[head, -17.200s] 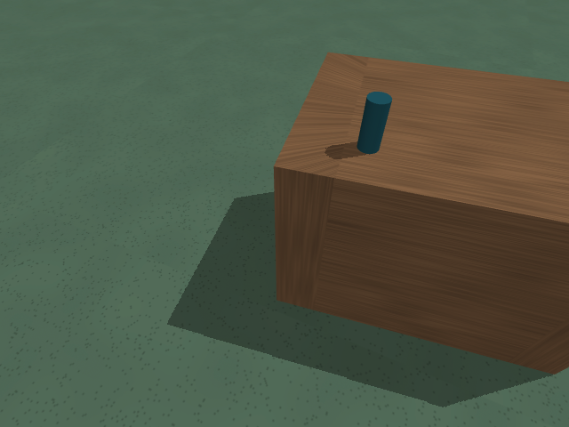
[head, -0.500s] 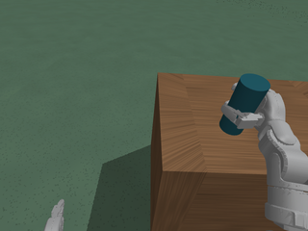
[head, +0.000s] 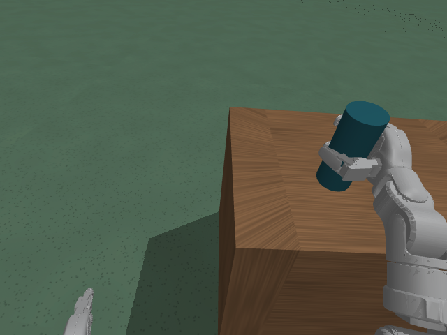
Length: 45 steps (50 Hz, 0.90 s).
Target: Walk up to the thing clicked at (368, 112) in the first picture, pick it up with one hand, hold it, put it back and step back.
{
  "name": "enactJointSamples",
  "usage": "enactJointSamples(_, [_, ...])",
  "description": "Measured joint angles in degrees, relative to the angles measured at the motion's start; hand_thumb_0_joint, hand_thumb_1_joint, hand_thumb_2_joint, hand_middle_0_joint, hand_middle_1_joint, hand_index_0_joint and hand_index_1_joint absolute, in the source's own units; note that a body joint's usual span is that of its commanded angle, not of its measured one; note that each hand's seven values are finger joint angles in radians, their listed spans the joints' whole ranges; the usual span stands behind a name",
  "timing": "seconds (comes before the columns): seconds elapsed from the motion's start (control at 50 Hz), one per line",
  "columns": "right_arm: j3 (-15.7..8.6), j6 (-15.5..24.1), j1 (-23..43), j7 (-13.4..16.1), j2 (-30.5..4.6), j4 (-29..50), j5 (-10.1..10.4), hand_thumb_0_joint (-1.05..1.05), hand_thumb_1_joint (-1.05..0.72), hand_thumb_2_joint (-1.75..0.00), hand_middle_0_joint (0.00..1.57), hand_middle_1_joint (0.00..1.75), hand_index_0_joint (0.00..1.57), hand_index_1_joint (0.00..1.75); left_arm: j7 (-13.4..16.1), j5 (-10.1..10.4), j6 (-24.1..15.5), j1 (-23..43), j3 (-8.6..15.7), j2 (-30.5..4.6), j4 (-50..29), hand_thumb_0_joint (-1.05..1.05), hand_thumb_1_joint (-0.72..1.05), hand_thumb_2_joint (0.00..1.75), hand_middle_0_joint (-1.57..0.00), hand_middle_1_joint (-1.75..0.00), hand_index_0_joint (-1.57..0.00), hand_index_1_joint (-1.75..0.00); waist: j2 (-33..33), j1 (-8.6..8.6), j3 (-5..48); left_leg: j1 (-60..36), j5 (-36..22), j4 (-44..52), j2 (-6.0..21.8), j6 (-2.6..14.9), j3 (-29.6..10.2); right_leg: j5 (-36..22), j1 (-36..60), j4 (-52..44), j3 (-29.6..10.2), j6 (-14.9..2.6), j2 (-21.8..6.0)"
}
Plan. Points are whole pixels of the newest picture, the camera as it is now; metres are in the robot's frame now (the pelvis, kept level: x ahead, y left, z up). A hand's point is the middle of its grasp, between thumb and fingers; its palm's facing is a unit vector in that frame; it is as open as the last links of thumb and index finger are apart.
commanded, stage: hold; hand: right
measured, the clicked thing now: (348, 149) +0.34 -0.18 +0.24
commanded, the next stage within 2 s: crouch in 1.06 s
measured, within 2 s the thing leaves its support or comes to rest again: neither
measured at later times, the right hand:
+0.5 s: hand (347, 155) +0.34 -0.18 +0.23, palm faces +0.19 +0.98 +0.01, open 8.6 cm
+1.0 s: hand (342, 152) +0.34 -0.17 +0.23, palm faces +0.17 +0.98 +0.01, open 8.6 cm
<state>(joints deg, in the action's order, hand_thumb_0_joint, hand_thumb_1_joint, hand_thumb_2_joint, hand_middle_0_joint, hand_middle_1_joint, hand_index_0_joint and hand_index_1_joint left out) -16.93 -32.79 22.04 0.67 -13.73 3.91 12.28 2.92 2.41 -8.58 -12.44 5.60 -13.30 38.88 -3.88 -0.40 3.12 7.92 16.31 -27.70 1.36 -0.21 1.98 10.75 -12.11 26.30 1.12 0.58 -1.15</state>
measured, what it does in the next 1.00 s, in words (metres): stands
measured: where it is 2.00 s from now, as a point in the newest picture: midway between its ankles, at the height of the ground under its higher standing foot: outside the picture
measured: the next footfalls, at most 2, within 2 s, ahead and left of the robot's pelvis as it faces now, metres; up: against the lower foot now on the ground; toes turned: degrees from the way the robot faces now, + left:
none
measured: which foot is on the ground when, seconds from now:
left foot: down 0.00-1.00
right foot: down 0.00-1.00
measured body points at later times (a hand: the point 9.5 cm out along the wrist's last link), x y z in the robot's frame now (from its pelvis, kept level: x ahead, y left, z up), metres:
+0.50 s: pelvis +0.00 +0.00 +0.00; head -0.04 +0.03 +0.45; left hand +0.17 +0.26 -0.08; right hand +0.32 -0.23 +0.23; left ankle -0.01 +0.12 -0.74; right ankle +0.04 -0.13 -0.74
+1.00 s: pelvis +0.00 +0.00 +0.00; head -0.04 +0.03 +0.45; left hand +0.17 +0.26 -0.08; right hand +0.33 -0.23 +0.23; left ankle -0.01 +0.12 -0.74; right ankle +0.04 -0.13 -0.74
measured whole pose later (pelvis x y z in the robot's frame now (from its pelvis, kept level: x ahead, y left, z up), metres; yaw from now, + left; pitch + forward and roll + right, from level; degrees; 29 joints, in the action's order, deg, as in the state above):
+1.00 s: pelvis +0.00 +0.00 +0.00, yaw +0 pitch -4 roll +0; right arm -16.1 -31.8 21.2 1.3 -13.0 3.8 12.0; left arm 3.1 2.3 -8.3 -12.3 5.6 -13.2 38.7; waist -3.7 -0.4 2.6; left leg 7.3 16.1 -27.3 1.2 -0.1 2.2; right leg 10.5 -11.6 26.0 0.9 0.7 -1.3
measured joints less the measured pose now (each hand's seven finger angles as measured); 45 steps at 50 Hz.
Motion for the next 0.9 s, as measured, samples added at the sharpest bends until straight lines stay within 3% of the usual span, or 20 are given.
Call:
enactJointSamples(0.4, [0.37,1.27,-2.88,0.57,0.75,1.82,-0.27,-0.02,0.27,-1.1,0.78,1.14,0.83,1.14,0.41,-0.13,-0.06,-0.2,-0.23,0.34,-0.82,-0.02,-0.52,0.05,-0.05,-0.05,-0.05,-0.05,0.41,0.07,-0.41,-0.35,-0.05,0.09,-0.03,0.01,0.25,-0.11,0.23,-0.04,-0.26,0.02,0.0])
enactJointSamples(0.9, [0.57,1.23,-0.99,0.83,0.77,0.51,-0.43,-0.02,0.27,-1.1,0.78,1.14,0.83,1.15,0.28,-0.11,0.15,-0.27,0.26,-0.04,-0.73,-0.02,-0.52,0.05,-0.05,-0.05,-0.05,-0.05,0.28,0.08,-0.52,-0.66,-0.13,0.35,-0.18,0.09,0.04,-0.08,0.62,-0.25,-0.06,0.12,-0.16])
